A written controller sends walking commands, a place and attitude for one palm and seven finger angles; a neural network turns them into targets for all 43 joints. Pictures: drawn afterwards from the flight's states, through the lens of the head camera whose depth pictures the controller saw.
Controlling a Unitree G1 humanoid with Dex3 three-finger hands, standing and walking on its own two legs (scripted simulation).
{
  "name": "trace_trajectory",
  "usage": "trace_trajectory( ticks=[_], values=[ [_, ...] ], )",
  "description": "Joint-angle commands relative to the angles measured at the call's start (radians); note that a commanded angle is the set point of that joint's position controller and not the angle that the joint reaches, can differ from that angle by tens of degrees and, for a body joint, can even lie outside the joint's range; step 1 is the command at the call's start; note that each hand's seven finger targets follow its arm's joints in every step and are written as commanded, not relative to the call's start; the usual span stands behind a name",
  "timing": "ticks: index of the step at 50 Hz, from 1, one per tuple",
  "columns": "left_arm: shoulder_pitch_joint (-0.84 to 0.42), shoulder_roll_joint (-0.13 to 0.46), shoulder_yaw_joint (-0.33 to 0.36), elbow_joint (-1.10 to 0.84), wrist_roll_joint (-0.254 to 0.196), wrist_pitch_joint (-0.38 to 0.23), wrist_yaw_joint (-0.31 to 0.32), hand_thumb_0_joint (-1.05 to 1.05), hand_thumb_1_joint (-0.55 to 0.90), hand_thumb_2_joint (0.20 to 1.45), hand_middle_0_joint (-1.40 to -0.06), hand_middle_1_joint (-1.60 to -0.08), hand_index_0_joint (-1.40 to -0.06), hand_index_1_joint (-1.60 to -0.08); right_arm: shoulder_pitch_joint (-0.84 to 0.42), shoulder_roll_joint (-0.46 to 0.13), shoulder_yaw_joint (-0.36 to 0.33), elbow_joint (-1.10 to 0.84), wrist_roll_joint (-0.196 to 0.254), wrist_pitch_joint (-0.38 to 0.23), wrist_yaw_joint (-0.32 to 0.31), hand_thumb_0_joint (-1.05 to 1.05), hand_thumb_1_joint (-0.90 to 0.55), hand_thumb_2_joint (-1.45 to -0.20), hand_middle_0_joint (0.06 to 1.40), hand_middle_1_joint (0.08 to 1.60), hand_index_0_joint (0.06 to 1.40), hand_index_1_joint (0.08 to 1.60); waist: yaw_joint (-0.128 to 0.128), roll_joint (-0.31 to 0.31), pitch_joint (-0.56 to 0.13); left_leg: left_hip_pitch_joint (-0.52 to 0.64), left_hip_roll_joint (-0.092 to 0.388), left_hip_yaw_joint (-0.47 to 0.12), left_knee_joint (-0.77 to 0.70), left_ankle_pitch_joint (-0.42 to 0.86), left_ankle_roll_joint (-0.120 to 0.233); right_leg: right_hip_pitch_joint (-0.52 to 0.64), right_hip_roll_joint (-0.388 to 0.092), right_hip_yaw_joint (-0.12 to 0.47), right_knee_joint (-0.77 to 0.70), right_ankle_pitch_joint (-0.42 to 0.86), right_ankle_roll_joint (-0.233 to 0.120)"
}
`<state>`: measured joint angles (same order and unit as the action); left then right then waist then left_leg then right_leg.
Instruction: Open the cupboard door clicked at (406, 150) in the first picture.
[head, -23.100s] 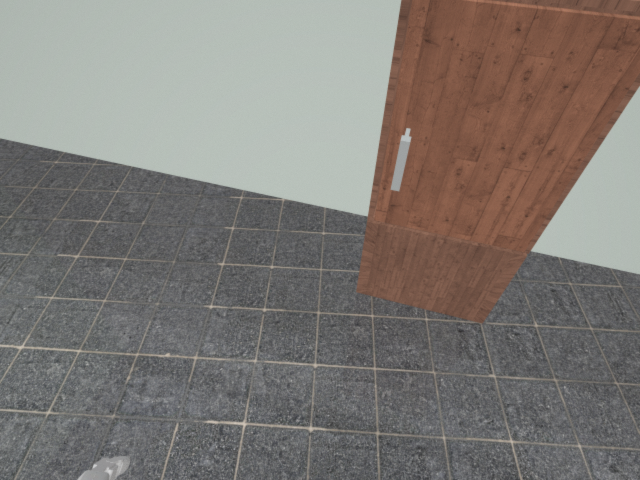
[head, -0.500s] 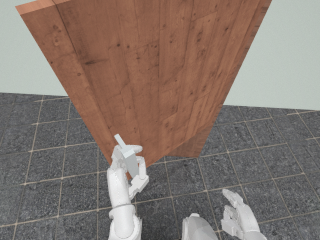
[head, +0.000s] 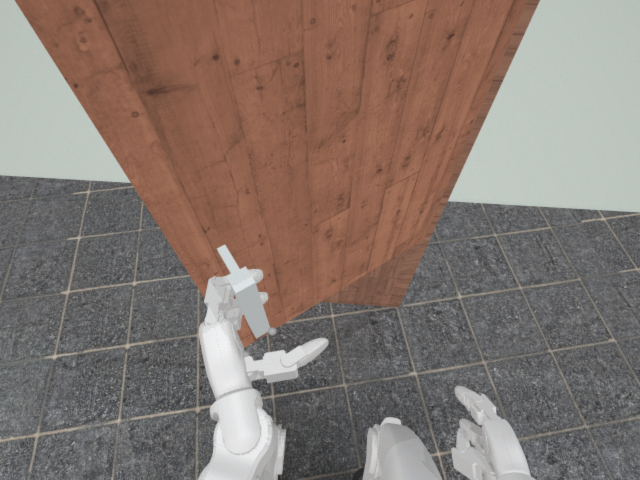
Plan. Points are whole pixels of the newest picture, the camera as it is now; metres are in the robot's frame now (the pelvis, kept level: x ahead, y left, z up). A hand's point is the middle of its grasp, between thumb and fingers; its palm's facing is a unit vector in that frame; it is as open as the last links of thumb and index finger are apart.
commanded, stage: open thumb and fingers to let go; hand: left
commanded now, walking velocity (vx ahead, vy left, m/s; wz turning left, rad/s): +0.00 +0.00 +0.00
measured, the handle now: (243, 293) +0.33 +0.11 +0.03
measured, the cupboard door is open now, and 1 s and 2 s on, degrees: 37 40 39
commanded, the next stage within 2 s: slide the hand sideways off the handle in 0.34 s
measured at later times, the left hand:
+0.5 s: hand (270, 335) +0.29 +0.08 +0.01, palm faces +0.25 -0.97 -0.03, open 14.7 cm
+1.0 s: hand (264, 378) +0.24 +0.08 +0.01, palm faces -0.11 -0.99 +0.02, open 16.0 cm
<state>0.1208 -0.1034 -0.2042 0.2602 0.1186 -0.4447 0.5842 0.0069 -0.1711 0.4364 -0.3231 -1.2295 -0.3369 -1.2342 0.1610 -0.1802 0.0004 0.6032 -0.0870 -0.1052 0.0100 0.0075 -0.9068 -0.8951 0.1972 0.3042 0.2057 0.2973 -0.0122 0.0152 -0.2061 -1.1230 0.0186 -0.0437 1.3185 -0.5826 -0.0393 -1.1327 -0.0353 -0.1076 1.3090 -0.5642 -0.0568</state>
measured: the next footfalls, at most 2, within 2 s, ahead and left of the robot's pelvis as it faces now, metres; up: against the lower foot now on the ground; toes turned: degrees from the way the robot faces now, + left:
none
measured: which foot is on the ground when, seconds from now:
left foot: down 0.00-1.00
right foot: down 0.00-1.00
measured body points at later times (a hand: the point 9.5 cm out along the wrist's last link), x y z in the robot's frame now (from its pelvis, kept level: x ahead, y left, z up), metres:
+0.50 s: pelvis -0.01 +0.02 +0.00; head +0.09 +0.02 +0.44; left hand +0.27 +0.13 +0.02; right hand +0.19 -0.19 -0.10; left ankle +0.02 +0.14 -0.61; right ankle +0.03 -0.09 -0.61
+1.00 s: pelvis -0.01 +0.04 -0.02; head +0.09 +0.04 +0.42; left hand +0.24 +0.13 +0.02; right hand +0.18 -0.18 -0.11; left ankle +0.02 +0.14 -0.61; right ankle +0.03 -0.09 -0.61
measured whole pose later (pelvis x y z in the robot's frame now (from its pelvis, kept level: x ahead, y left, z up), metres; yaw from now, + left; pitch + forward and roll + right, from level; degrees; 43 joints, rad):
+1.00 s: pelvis -0.01 +0.04 -0.02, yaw -2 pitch +22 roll -1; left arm 0.28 0.03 -0.30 0.05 0.07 -0.47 0.18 -0.01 -0.50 0.30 -0.19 -0.34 -0.22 -0.34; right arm 0.19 -0.19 0.02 0.42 -0.03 -0.02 0.04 0.01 -0.91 -0.90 0.20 0.30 0.21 0.30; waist -0.01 0.02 -0.19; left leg -1.17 0.00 0.01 1.41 -0.62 0.03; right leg -1.19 -0.05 -0.05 1.38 -0.57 0.00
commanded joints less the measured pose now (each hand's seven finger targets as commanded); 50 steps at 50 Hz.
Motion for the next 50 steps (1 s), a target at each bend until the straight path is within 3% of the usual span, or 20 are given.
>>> trace_trajectory(
  ticks=[1,6,7,14,16,21,22,23,24,26,28,31,33,35,38,40,42,46,49,50],
  values=[
    [-0.127,-0.062,-0.038,-0.217,0.037,-0.075,0.004,0.000,-0.500,0.300,-0.275,-1.050,-0.275,-1.050,-0.049,-0.081,-0.034,-0.145,0.006,-0.054,-0.002,0.000,-0.900,-0.900,0.200,0.300,0.200,0.300,-0.020,-0.069,-0.320,0.107,-0.052,0.019,-0.126,0.181,0.035,0.300,0.008,0.113,-0.241,0.228,0.039],
    [-0.141,-0.082,-0.057,-0.225,0.049,-0.061,0.016,0.000,-0.500,0.300,-0.233,-0.800,-0.233,-0.800,-0.045,-0.086,-0.035,-0.154,0.004,-0.054,0.000,0.000,-0.900,-0.900,0.200,0.300,0.200,0.300,-0.021,-0.045,-0.331,0.140,-0.049,0.016,-0.140,0.195,0.036,0.270,0.018,0.082,-0.224,0.218,0.032],
    [-0.156,-0.093,-0.065,-0.219,0.047,-0.055,0.020,0.000,-0.500,0.300,-0.225,-0.750,-0.225,-0.750,-0.041,-0.084,-0.033,-0.150,0.004,-0.054,0.000,0.000,-0.900,-0.900,0.200,0.300,0.200,0.300,-0.030,-0.057,-0.334,0.145,-0.049,0.016,-0.138,0.197,0.038,0.268,0.019,0.079,-0.226,0.225,0.033],
    [-0.181,-0.111,-0.064,-0.188,0.038,-0.025,0.034,0.000,-0.500,0.300,-0.167,-0.400,-0.167,-0.400,-0.046,-0.087,-0.029,-0.153,0.005,-0.051,-0.001,0.000,-0.900,-0.900,0.200,0.300,0.200,0.300,-0.028,-0.085,-0.306,0.148,-0.048,0.009,-0.154,0.178,0.036,0.251,0.027,0.061,-0.231,0.184,0.032],
    [-0.195,-0.109,-0.059,-0.194,0.039,-0.025,0.037,0.000,-0.500,0.300,-0.150,-0.300,-0.150,-0.300,-0.049,-0.087,-0.028,-0.153,0.005,-0.051,-0.001,0.000,-0.900,-0.900,0.200,0.300,0.200,0.300,-0.025,-0.061,-0.316,0.168,-0.046,0.006,-0.155,0.195,0.035,0.233,0.030,0.054,-0.218,0.193,0.028],
    [-0.177,-0.135,-0.079,-0.183,0.044,-0.020,0.036,0.000,-0.500,0.300,-0.150,-0.300,-0.150,-0.300,-0.056,-0.087,-0.025,-0.155,0.006,-0.050,0.005,0.000,-0.900,-0.900,0.200,0.300,0.200,0.300,-0.021,-0.057,-0.309,0.180,-0.045,0.001,-0.163,0.198,0.032,0.216,0.033,0.039,-0.209,0.186,0.024],
    [-0.207,-0.147,-0.093,-0.194,0.044,-0.020,0.038,0.000,-0.500,0.300,-0.150,-0.300,-0.150,-0.300,-0.062,-0.087,-0.025,-0.154,0.007,-0.050,0.007,0.000,-0.900,-0.900,0.200,0.300,0.200,0.300,-0.026,-0.043,-0.307,0.186,-0.044,0.000,-0.163,0.190,0.033,0.202,0.033,0.037,-0.207,0.176,0.023],
    [-0.211,-0.030,-0.286,-0.224,0.140,-0.053,-0.149,0.000,-0.500,0.300,-0.150,-0.300,-0.150,-0.300,0.021,-0.134,-0.035,-0.149,0.017,-0.037,0.015,0.000,-0.900,-0.900,0.200,0.300,0.200,0.300,-0.131,-0.057,-0.260,0.202,-0.038,0.001,-0.139,0.186,0.048,0.174,0.010,0.065,-0.212,0.208,0.025],
    [-0.260,0.019,-0.232,-0.279,0.099,-0.092,-0.247,0.000,-0.500,0.300,-0.150,-0.300,-0.150,-0.300,0.009,-0.121,-0.044,-0.166,0.024,-0.027,0.015,0.000,-0.900,-0.900,0.200,0.300,0.200,0.300,-0.098,-0.031,-0.291,0.186,-0.041,0.003,-0.128,0.196,0.053,0.205,0.005,0.073,-0.199,0.237,0.017],
    [-0.246,0.076,-0.201,-0.319,0.058,-0.130,-0.369,0.000,-0.500,0.300,-0.150,-0.300,-0.150,-0.300,-0.006,-0.123,-0.045,-0.192,0.032,-0.016,0.009,0.000,-0.900,-0.900,0.200,0.300,0.200,0.300,-0.072,-0.008,-0.355,0.190,-0.047,0.003,-0.115,0.216,0.057,0.235,0.005,0.086,-0.169,0.277,0.012],
    [-0.219,0.057,-0.233,-0.335,-0.002,-0.150,-0.484,0.000,-0.500,0.300,-0.150,-0.300,-0.150,-0.300,-0.011,-0.126,-0.044,-0.218,0.048,-0.017,0.008,0.000,-0.900,-0.900,0.200,0.300,0.200,0.300,-0.090,-0.016,-0.329,0.187,-0.047,-0.003,-0.106,0.186,0.062,0.198,0.006,0.086,-0.168,0.238,0.013],
    [-0.154,0.024,-0.184,-0.343,-0.128,-0.133,-0.532,0.000,-0.500,0.300,-0.150,-0.300,-0.150,-0.300,-0.027,-0.130,-0.038,-0.254,0.069,-0.018,0.003,0.000,-0.900,-0.900,0.200,0.300,0.200,0.300,-0.057,-0.013,-0.288,0.193,-0.047,-0.017,-0.143,0.141,0.056,0.170,0.017,0.062,-0.170,0.148,0.009],
    [-0.071,0.025,-0.144,-0.363,-0.170,-0.107,-0.514,0.000,-0.500,0.300,-0.150,-0.300,-0.150,-0.300,-0.031,-0.134,-0.039,-0.282,0.075,-0.012,0.005,0.000,-0.900,-0.900,0.200,0.300,0.200,0.300,-0.032,-0.032,-0.301,0.198,-0.048,-0.024,-0.162,0.142,0.052,0.178,0.023,0.051,-0.163,0.136,0.010],
    [-0.020,0.056,-0.104,-0.376,-0.158,-0.089,-0.473,0.000,-0.500,0.300,-0.150,-0.300,-0.150,-0.300,-0.033,-0.139,-0.040,-0.299,0.073,-0.001,0.008,0.000,-0.900,-0.900,0.200,0.300,0.200,0.300,-0.011,-0.036,-0.308,0.191,-0.047,-0.030,-0.169,0.159,0.047,0.172,0.025,0.041,-0.139,0.139,0.008],
    [0.005,0.065,-0.100,-0.394,-0.111,-0.082,-0.415,0.000,-0.500,0.300,-0.150,-0.300,-0.150,-0.300,-0.022,-0.135,-0.040,-0.311,0.066,0.013,0.017,0.000,-0.900,-0.900,0.200,0.300,0.200,0.300,-0.022,-0.066,-0.287,0.171,-0.047,-0.023,-0.154,0.152,0.046,0.149,0.023,0.045,-0.130,0.132,0.016],
    [0.035,0.096,-0.075,-0.390,-0.074,-0.087,-0.384,0.000,-0.500,0.300,-0.150,-0.300,-0.150,-0.300,-0.017,-0.134,-0.041,-0.316,0.062,0.020,0.020,0.000,-0.900,-0.900,0.200,0.300,0.200,0.300,-0.007,-0.067,-0.281,0.150,-0.050,-0.028,-0.154,0.156,0.043,0.145,0.026,0.044,-0.114,0.125,0.012],
    [0.046,0.099,-0.074,-0.406,-0.053,-0.095,-0.368,0.000,-0.500,0.300,-0.150,-0.300,-0.150,-0.300,-0.017,-0.130,-0.040,-0.320,0.060,0.027,0.025,0.000,-0.900,-0.900,0.200,0.300,0.200,0.300,-0.009,-0.060,-0.278,0.151,-0.049,-0.020,-0.148,0.144,0.040,0.135,0.026,0.050,-0.114,0.117,0.013],
    [0.106,0.123,-0.051,-0.426,-0.047,-0.097,-0.371,0.000,-0.500,0.300,-0.150,-0.300,-0.150,-0.300,-0.014,-0.125,-0.038,-0.334,0.061,0.040,0.027,0.000,-0.900,-0.900,0.200,0.300,0.200,0.300,0.010,-0.043,-0.285,0.153,-0.051,-0.014,-0.153,0.155,0.037,0.155,0.030,0.055,-0.116,0.128,0.009],
    [0.145,0.133,-0.042,-0.451,-0.072,-0.090,-0.394,0.000,-0.500,0.300,-0.150,-0.300,-0.150,-0.300,-0.013,-0.123,-0.035,-0.342,0.065,0.046,0.025,0.000,-0.900,-0.900,0.200,0.300,0.200,0.300,0.004,-0.046,-0.271,0.144,-0.053,-0.005,-0.151,0.131,0.040,0.171,0.034,0.060,-0.137,0.119,0.013],
    [0.174,0.152,-0.015,-0.459,-0.081,-0.089,-0.401,0.000,-0.500,0.300,-0.150,-0.300,-0.150,-0.300,-0.007,-0.122,-0.036,-0.345,0.065,0.047,0.022,0.000,-0.900,-0.900,0.200,0.300,0.200,0.300,0.015,-0.051,-0.283,0.138,-0.054,-0.008,-0.152,0.153,0.040,0.192,0.036,0.060,-0.131,0.136,0.010]
  ],
)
